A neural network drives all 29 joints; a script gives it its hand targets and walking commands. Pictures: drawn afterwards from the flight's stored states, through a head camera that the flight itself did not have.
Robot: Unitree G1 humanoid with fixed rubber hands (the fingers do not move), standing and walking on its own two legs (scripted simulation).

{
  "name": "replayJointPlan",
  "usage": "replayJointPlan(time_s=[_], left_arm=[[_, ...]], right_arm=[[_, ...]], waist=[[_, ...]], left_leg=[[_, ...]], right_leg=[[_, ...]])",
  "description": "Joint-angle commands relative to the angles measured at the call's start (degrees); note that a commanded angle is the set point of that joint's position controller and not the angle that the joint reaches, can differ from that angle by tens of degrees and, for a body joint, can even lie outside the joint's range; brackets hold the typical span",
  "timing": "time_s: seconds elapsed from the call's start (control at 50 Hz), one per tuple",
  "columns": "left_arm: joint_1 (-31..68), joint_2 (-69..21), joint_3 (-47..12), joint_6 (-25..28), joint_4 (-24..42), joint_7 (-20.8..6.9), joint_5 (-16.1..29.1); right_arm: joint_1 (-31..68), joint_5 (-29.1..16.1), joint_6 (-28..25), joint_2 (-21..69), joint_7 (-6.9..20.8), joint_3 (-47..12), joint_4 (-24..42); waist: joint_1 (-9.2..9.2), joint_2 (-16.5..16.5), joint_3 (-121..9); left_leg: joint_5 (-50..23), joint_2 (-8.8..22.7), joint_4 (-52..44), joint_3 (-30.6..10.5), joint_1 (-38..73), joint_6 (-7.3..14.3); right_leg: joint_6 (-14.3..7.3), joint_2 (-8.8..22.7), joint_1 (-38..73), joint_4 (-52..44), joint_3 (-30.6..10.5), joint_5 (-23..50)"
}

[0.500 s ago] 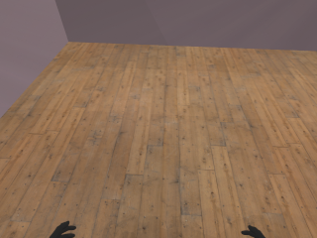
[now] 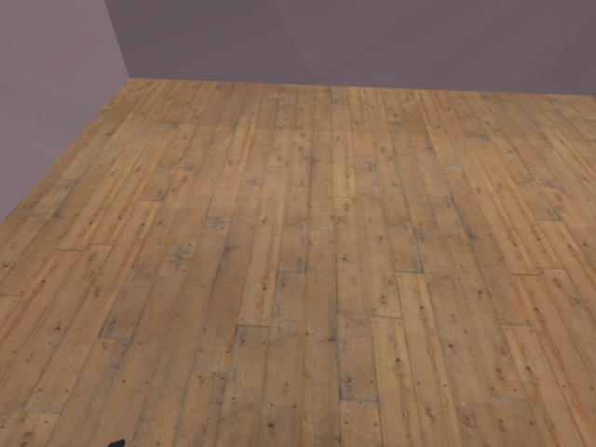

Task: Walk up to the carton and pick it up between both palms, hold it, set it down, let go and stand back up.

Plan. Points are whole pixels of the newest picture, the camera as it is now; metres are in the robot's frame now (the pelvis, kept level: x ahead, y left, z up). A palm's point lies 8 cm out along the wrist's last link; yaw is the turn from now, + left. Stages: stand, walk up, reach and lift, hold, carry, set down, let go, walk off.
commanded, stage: walk up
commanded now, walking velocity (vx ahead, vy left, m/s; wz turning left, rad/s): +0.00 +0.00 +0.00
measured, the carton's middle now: out of the picture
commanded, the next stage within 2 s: none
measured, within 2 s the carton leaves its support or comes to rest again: neither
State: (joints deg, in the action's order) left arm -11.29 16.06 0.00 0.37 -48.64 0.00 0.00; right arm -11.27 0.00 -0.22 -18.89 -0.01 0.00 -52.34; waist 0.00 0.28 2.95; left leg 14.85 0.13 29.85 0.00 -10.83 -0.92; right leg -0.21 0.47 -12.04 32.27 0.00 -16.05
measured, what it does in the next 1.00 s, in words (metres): steps to the right, turning right: right foot, then left foot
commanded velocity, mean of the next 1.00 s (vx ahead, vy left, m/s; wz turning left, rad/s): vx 0.00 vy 0.00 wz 0.00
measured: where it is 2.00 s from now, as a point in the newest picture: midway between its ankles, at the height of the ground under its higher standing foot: (468, 424)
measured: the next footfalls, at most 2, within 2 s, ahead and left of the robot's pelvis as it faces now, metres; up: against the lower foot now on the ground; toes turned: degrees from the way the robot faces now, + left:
right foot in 0.44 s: +0.11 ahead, -0.23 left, +0.00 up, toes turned -13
left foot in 0.70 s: +0.18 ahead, -0.03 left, +0.00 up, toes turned -12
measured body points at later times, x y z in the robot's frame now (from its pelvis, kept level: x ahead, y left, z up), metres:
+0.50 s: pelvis +0.01 -0.08 -0.02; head +0.00 -0.12 +0.43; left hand +0.17 +0.19 -0.10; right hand +0.08 -0.42 -0.13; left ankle +0.02 +0.10 -0.71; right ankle +0.07 -0.22 -0.73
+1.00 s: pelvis +0.11 -0.20 -0.01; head +0.09 -0.22 +0.44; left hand +0.34 +0.00 -0.10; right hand +0.04 -0.54 -0.11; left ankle +0.14 -0.02 -0.73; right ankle +0.10 -0.39 -0.72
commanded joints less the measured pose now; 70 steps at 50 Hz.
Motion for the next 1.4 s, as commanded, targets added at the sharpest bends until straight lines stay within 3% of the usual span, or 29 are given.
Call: replayJointPlan(time_s=[0.0,0.1,0.14,0.2,0.24,0.36,0.4,0.44,0.46,0.48,0.54,0.64,0.68,0.7,0.72,0.78,0.92,0.96,1.0,1.02,1.04,1.08,1.18,1.22,1.28,1.3,1.32,1.34,1.38], left_arm=[[3.4,12.7,2.4,2.0,1.9,0.6,0.8],[4.8,12.7,2.6,1.9,0.5,0.5,0.4],[5.6,13.7,4.5,-0.7,7.7,-3.8,-3.2],[8.7,13.2,5.9,-2.1,12.9,-6.4,-5.3],[5.1,15.7,7.1,-2.4,12.7,-7.8,-5.2],[5.5,14.4,6.7,-3.8,13.7,-10.1,-3.6],[-5.0,15.2,6.9,-3.3,10.6,-9.1,-2.8],[-11.2,21.6,8.8,-3.2,6.2,-7.7,-2.5],[-4.6,24.1,9.1,-3.3,8.0,-7.4,-3.0],[-2.6,25.2,9.6,-3.2,8.4,-6.6,-2.2],[4.9,23.2,8.8,-2.7,10.4,-5.3,-2.0],[4.5,20.7,7.9,-2.7,12.0,-5.5,-2.6],[9.0,16.5,6.4,-2.5,13.2,-6.1,-2.5],[11.4,14.8,5.7,-2.4,15.3,-6.6,-1.4],[8.2,13.5,5.9,-1.7,16.2,-6.3,-2.0],[5.0,17.7,7.7,-2.2,16.4,-7.6,-4.3],[7.5,17.0,5.7,-2.8,15.1,-9.7,-2.5],[-0.5,18.0,6.3,-2.7,12.4,-9.4,-1.8],[-6.8,18.4,6.4,-2.0,9.2,-8.0,-1.2],[-13.2,23.3,8.2,-1.8,7.4,-6.8,-1.1],[-10.4,28.9,9.3,-1.5,9.0,-6.2,-1.2],[-8.8,27.1,9.2,-1.5,9.3,-4.6,-0.4],[-2.3,23.5,7.8,-1.3,11.9,-3.2,-1.7],[1.3,23.3,7.5,-1.6,13.3,-3.4,-1.9],[8.3,17.3,5.5,-1.6,15.7,-4.4,-1.0],[8.0,14.3,4.3,-1.3,16.4,-4.3,-1.2],[4.1,12.5,3.9,-0.7,17.5,-3.9,-1.2],[1.4,17.6,5.7,-0.5,16.4,-3.6,-2.5],[-0.4,19.1,5.7,-0.8,14.5,-4.5,-2.6]], right_arm=[[5.5,-0.6,-1.7,-11.6,-1.1,2.0,4.2],[4.2,-1.1,-2.0,-12.4,-1.4,3.1,2.8],[-1.4,2.3,-2.8,-18.2,-1.9,6.7,5.7],[-4.5,4.3,-3.7,-21.8,-4.3,8.7,7.5],[-1.3,3.9,-4.9,-20.3,-4.5,8.5,10.1],[2.3,5.6,-5.3,-23.0,-3.2,9.1,13.0],[7.2,5.0,-4.0,-22.3,-2.2,9.0,12.7],[8.5,4.2,-1.9,-14.3,-0.7,6.4,13.9],[8.3,3.0,-2.3,-12.9,-0.5,5.0,17.8],[7.3,2.0,-3.2,-15.8,-0.6,5.9,17.9],[-1.1,1.6,-4.5,-19.9,-0.2,6.6,13.8],[-7.0,1.4,-5.1,-17.8,-1.0,5.9,13.7],[-12.1,1.4,-4.9,-16.8,-2.0,5.7,12.0],[-15.9,2.2,-4.9,-22.2,-2.3,7.2,11.7],[-15.1,3.4,-4.3,-27.2,-2.7,8.8,12.8],[-5.6,4.1,-5.8,-22.1,-3.5,8.1,17.1],[-5.2,4.4,-6.1,-24.6,-2.3,10.0,18.4],[-1.5,4.8,-5.1,-26.1,-2.1,10.4,19.2],[1.2,5.2,-4.2,-21.5,-1.1,9.0,18.1],[-0.2,4.7,-3.4,-17.7,-0.4,7.8,19.0],[0.5,2.4,-3.2,-14.5,-0.1,6.1,23.0],[1.8,2.1,-5.2,-19.2,0.5,6.3,24.5],[-1.9,1.7,-7.0,-17.9,1.2,6.2,22.5],[-4.8,0.9,-6.4,-18.2,0.9,6.5,22.5],[-18.3,1.5,-5.9,-18.9,-0.7,7.4,19.5],[-24.9,2.5,-5.8,-23.8,-1.2,8.4,18.2],[-25.2,3.5,-5.9,-27.7,-2.2,9.6,19.6],[-17.1,3.6,-6.2,-25.0,-2.9,8.6,22.3],[-13.8,3.2,-7.2,-23.3,-2.8,8.7,21.9]], waist=[[-1.27,-1.8,-2.2],[-0.03,-5.2,-3.2],[2.31,2.4,-3.8],[3.41,7.5,0.5],[0.29,0.0,-1.1],[-1.51,6.3,-4.8],[-6.32,6.7,-6.9],[-9.35,-17.2,0.0],[-7.32,-25.5,3.1],[-5.67,-19.1,6.7],[-0.57,-11.0,2.1],[-0.76,-13.2,-3.2],[4.50,-8.0,-2.6],[8.59,3.2,-5.6],[6.55,16.6,-8.5],[0.15,0.1,-4.6],[2.06,4.8,-1.1],[-2.82,8.5,-5.3],[-4.94,1.2,-3.5],[-7.89,-7.1,-4.9],[-7.70,-29.2,0.3],[-5.77,-15.3,3.6],[-3.42,-13.3,-0.7],[-1.07,-14.8,-0.2],[7.32,-5.2,-3.7],[11.37,7.2,-9.6],[10.75,14.4,-10.7],[5.63,2.6,-3.4],[3.01,-1.9,-5.2]], left_leg=[[-8.8,7.3,-8.6,-5.9,1.7,2.5],[-11.1,7.8,-8.3,-6.1,3.1,2.3],[8.8,8.9,-7.9,-6.4,15.0,7.6],[19.9,31.6,-21.5,-20.9,12.4,17.7],[14.7,27.6,-20.5,-13.0,7.3,14.4],[14.5,23.1,-17.1,1.7,5.2,11.1],[19.3,17.7,-5.7,9.0,-4.7,8.4],[27.2,4.6,23.6,12.8,-20.3,5.2],[28.9,-2.2,31.9,6.7,-30.1,4.0],[24.7,0.8,35.6,-0.7,-32.2,3.6],[16.2,3.8,25.9,-1.0,-17.9,2.6],[6.0,2.0,9.6,-1.5,-4.5,4.5],[-2.8,0.5,-8.7,1.4,15.0,6.9],[12.1,11.2,-18.7,-9.9,29.6,9.3],[29.8,29.6,-23.6,-28.3,25.1,14.2],[20.5,29.0,-20.6,-16.3,15.9,14.3],[16.7,22.6,-17.9,7.9,6.3,11.3],[30.0,22.0,-13.9,11.7,-2.2,9.8],[23.7,16.9,0.8,15.2,-3.4,8.6],[26.5,12.9,19.6,15.9,-12.4,7.3],[30.5,1.2,34.0,11.7,-30.9,2.9],[24.0,3.3,37.5,-0.8,-37.8,2.0],[15.7,3.1,19.2,0.3,-22.2,1.5],[10.7,3.8,13.1,-2.3,-16.4,1.8],[-4.5,1.1,0.2,2.6,17.4,3.1],[11.7,11.8,-5.7,-8.9,29.4,3.3],[33.5,34.1,-21.3,-35.3,27.2,7.5],[35.0,36.2,-25.2,-38.7,17.0,10.1],[22.2,30.5,-20.5,-21.1,16.3,9.7]], right_leg=[[-1.6,6.2,0.8,-9.9,-7.0,9.6],[-1.6,6.6,1.4,-11.4,-5.5,13.2],[-5.3,3.1,-17.2,-5.8,-12.0,-2.8],[-0.4,7.1,-30.6,20.9,-4.6,-8.0],[0.3,9.7,-24.7,22.2,-6.1,-3.1],[-1.5,10.3,-13.4,11.0,-0.9,-2.8],[-3.0,8.3,2.1,4.9,0.5,-3.3],[-8.0,4.7,6.3,-9.4,-10.3,-18.0],[-15.5,13.2,1.4,-26.4,-38.9,-34.1],[-18.8,17.2,-1.2,-30.2,-47.2,-41.8],[-13.7,9.9,-7.2,-22.7,-30.8,-24.2],[-11.7,9.7,-11.3,-19.2,-28.5,-16.9],[-6.2,3.8,-24.6,-13.7,-21.1,-15.5],[2.1,-5.4,-37.7,-2.8,-9.1,-15.5],[1.5,-2.3,-38.1,18.4,-1.6,-9.9],[1.5,6.8,-32.9,28.6,-6.2,-3.0],[0.2,8.9,-18.9,10.4,1.3,1.7],[-1.5,6.7,-4.4,9.0,5.1,1.0],[-2.2,2.9,-1.4,3.3,5.9,-0.6],[-4.6,1.2,7.2,-0.9,-0.1,-7.5],[-12.8,11.1,7.4,-18.4,-35.9,-19.6],[-18.8,14.8,9.6,-22.3,-47.3,-22.2],[-15.5,11.0,3.2,-13.6,-30.9,11.0],[-14.4,12.9,-3.3,-12.8,-32.5,3.1],[-6.7,2.3,-27.1,-3.5,-21.5,-16.4],[-2.3,-5.2,-37.6,10.3,-12.4,-21.7],[0.8,-5.6,-39.4,31.6,-5.8,-17.5],[1.5,-0.4,-38.0,38.7,-7.5,-11.5],[1.3,5.0,-33.6,38.1,-5.8,-5.4]])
